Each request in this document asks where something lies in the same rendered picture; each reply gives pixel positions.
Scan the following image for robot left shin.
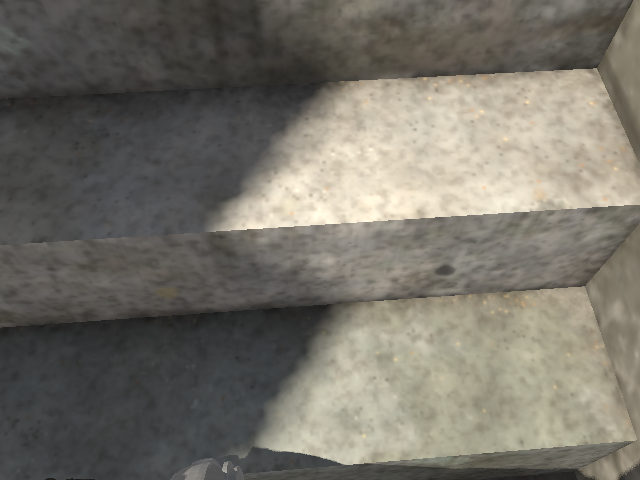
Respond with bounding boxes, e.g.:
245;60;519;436
191;458;221;467

